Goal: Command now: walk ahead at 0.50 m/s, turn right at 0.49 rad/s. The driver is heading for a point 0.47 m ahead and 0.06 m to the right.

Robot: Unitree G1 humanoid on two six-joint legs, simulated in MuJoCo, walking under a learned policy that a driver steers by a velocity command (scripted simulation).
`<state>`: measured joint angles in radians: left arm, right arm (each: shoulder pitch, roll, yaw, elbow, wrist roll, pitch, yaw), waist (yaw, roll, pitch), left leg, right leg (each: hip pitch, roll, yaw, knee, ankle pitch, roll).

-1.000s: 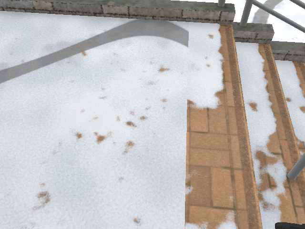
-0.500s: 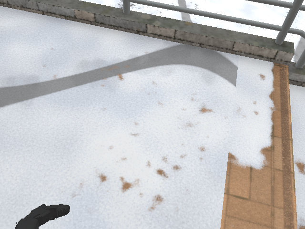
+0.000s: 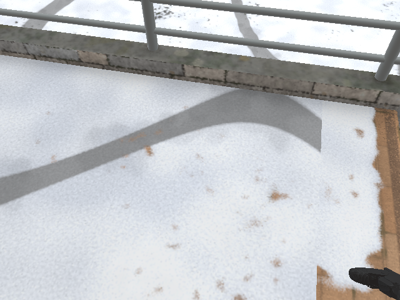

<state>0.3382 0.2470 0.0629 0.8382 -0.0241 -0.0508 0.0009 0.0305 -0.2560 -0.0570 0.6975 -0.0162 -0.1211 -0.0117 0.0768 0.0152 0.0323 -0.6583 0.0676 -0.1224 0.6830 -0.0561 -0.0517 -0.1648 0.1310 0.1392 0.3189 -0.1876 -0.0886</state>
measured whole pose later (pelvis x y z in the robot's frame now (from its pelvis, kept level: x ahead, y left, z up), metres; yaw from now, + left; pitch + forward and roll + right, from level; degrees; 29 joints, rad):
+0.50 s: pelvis +0.26 +0.02 +0.00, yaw -18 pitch +2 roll +2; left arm 0.13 0.30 0.08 0.65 -0.02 -0.02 -0.02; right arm 0.31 -0.28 -0.08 0.83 0.00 -0.09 0.00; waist -0.08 -0.04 0.03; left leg -0.05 -0.01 0.13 0.27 -0.25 0.01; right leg -0.71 -0.10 0.06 0.83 -0.05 0.00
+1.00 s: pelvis +0.39 -0.07 -0.02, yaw -23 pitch +1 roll -2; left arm 0.16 0.22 0.04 0.76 0.02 -0.01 0.00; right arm 0.16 -0.26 -0.04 0.84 -0.01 0.01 -0.03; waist 0.01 0.04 0.01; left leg -0.36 0.08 -0.04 0.61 -0.24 -0.04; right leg -0.34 0.08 -0.03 0.47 -0.15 -0.06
